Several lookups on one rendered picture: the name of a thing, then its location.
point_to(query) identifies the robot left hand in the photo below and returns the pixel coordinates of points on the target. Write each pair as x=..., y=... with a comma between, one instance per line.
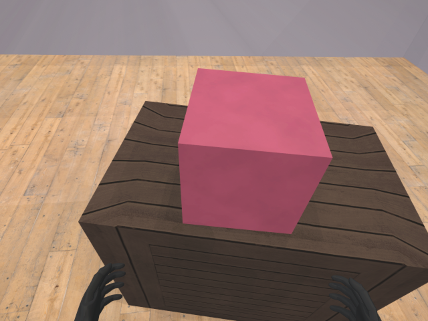
x=93, y=300

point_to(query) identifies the carton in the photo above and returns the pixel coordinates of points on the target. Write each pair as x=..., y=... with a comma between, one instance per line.
x=251, y=151

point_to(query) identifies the robot right hand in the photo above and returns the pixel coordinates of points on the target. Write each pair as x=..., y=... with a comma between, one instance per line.
x=360, y=304

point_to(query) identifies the pedestal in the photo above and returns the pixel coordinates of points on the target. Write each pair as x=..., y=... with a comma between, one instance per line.
x=360, y=223

